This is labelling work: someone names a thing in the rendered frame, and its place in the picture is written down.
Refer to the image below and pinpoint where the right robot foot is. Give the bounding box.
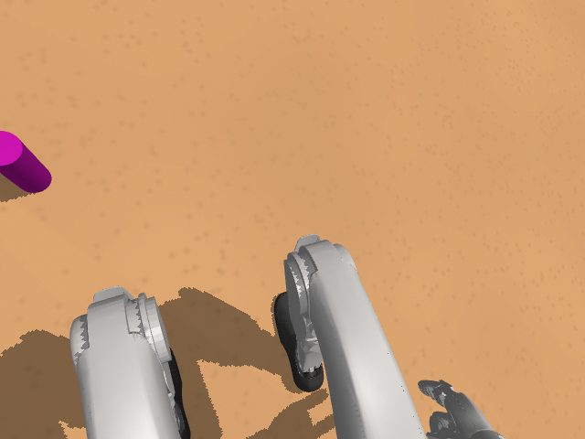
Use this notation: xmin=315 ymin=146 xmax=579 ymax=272
xmin=274 ymin=292 xmax=324 ymax=392

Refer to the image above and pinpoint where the right robot hand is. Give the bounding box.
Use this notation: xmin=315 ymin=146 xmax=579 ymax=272
xmin=418 ymin=380 xmax=493 ymax=439

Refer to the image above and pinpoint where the can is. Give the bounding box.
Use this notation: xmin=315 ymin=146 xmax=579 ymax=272
xmin=0 ymin=131 xmax=51 ymax=193

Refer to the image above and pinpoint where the left robot foot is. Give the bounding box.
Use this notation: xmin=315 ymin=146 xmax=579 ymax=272
xmin=168 ymin=348 xmax=191 ymax=439

